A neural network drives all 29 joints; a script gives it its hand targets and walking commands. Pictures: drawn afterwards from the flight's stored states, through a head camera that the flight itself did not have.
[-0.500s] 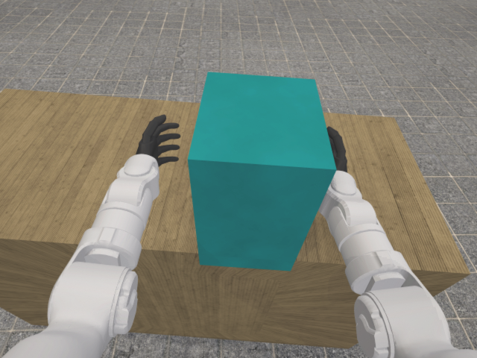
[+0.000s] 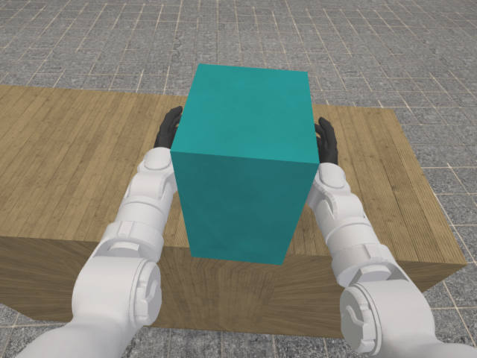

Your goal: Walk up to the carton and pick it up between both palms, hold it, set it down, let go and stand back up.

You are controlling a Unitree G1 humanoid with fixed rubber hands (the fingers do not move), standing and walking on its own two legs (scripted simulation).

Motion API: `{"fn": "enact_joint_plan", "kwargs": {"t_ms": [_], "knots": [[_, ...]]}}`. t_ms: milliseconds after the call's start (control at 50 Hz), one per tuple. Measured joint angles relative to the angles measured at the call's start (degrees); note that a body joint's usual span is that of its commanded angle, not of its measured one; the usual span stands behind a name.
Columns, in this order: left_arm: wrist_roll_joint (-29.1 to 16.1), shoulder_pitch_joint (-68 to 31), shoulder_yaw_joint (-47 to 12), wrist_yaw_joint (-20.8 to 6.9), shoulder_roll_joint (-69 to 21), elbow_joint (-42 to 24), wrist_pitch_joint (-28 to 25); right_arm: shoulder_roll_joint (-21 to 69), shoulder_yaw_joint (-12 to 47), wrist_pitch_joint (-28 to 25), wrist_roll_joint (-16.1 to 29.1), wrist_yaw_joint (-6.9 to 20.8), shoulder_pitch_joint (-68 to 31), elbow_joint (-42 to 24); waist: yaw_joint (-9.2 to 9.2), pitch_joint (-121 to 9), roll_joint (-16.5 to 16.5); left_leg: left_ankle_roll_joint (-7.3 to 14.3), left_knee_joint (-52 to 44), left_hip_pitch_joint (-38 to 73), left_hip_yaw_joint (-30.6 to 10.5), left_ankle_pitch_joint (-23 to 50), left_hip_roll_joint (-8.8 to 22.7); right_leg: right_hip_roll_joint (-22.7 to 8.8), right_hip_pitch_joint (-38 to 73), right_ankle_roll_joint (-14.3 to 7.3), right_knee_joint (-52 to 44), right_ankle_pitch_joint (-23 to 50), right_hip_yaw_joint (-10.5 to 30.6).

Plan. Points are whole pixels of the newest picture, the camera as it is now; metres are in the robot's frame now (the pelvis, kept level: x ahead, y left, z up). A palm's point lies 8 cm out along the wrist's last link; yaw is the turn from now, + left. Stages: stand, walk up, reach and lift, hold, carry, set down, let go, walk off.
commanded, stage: reach and lift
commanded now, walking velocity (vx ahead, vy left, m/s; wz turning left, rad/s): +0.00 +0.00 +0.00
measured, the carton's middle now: (243, 173) +0.42 -0.03 +0.08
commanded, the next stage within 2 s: none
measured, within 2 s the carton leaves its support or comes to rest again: leaves its support in 1.50 s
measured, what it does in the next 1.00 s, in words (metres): stands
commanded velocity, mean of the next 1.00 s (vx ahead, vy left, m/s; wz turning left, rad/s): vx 0.00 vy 0.00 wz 0.00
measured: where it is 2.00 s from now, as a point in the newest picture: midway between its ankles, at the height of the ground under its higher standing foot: outside the picture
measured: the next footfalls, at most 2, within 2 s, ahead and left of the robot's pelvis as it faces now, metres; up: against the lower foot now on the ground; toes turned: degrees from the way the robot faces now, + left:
none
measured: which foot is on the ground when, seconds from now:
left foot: down 0.00-1.00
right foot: down 0.00-1.00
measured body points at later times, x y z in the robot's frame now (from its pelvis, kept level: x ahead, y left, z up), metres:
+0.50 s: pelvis +0.02 +0.00 +0.01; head +0.02 +0.03 +0.46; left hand +0.45 +0.11 +0.12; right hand +0.40 -0.16 +0.11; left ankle +0.01 +0.11 -0.74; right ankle +0.02 -0.13 -0.74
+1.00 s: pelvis +0.03 +0.01 +0.01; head +0.03 +0.04 +0.46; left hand +0.45 +0.11 +0.11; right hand +0.40 -0.16 +0.11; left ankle +0.01 +0.11 -0.74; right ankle +0.02 -0.13 -0.74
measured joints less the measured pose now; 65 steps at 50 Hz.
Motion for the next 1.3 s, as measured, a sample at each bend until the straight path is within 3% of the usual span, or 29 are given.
{"fn": "enact_joint_plan", "kwargs": {"t_ms": [180, 300, 400, 540, 840, 1300], "knots": [[4.0, -0.4, 3.7, -1.5, -1.0, 0.7, -1.5, 2.0, -4.5, -1.6, -5.5, 1.7, -0.3, 0.5, -0.17, 0.7, -0.5, 0.0, -1.5, 1.3, -0.1, 0.8, -0.3, -0.3, 1.0, 0.0, -0.8, 0.3, -0.1], [14.0, 1.0, 11.3, -4.8, -3.9, 1.1, -4.6, 7.2, -14.8, -4.4, -18.1, 5.9, 1.9, -1.3, -0.42, 1.3, -0.8, 0.0, -4.4, 5.5, -0.5, 1.4, -0.7, -0.6, 5.4, 0.1, -3.7, 0.8, -0.7], [18.1, 4.6, 14.6, -6.3, -6.6, -0.1, -6.4, 9.4, -17.6, -7.8, -22.5, 7.7, 6.4, -2.9, -0.05, 3.0, -1.0, 0.1, -6.0, 12.4, -0.8, 0.6, -1.1, -1.0, 12.5, 0.3, -5.5, 0.0, -1.2], [18.4, 8.1, 13.3, -7.1, -7.5, -3.9, -4.0, 9.8, -16.4, -10.1, -21.1, 7.7, 9.4, -2.5, 0.00, 5.4, -1.5, 0.3, -6.5, 18.0, -0.9, -0.5, -1.5, -1.5, 18.2, 0.6, -5.8, -1.4, -1.5], [18.6, 10.5, 9.5, -6.4, -8.3, -10.7, 0.6, 7.8, -11.1, -11.4, -15.8, 6.6, 11.7, -3.2, -0.57, 6.2, -2.4, 0.3, -6.0, 18.4, -1.3, -1.3, -1.4, -1.5, 19.5, 0.6, -6.9, -1.4, -2.5], [17.9, 10.7, 8.5, -6.6, -7.9, -12.2, 1.4, 7.3, -9.1, -11.6, -13.7, 5.8, 12.1, -4.0, -1.10, 5.7, -2.3, 0.2, -6.2, 16.8, -1.8, -0.7, -1.4, -1.6, 18.3, 0.4, -7.4, -0.9, -3.6]]}}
